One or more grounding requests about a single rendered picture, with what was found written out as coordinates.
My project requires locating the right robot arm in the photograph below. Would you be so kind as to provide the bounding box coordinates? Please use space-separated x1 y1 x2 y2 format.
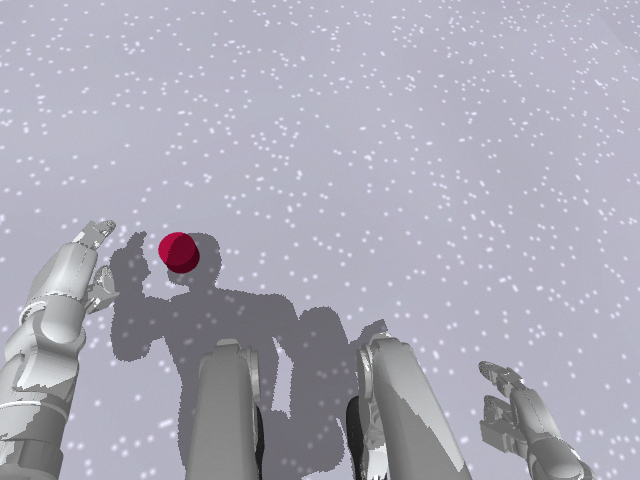
527 438 597 480

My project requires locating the right robot hand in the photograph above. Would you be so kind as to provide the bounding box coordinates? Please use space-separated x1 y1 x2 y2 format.
479 361 563 462

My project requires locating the right robot foot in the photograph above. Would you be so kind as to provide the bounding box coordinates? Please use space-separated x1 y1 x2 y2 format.
346 396 387 480

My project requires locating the tin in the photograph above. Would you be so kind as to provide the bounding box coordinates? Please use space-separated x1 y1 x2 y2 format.
158 232 200 274

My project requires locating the left robot arm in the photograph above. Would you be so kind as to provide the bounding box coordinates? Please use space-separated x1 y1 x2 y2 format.
0 295 86 480

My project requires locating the left robot hand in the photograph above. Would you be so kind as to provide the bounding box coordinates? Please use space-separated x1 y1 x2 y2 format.
27 220 120 315

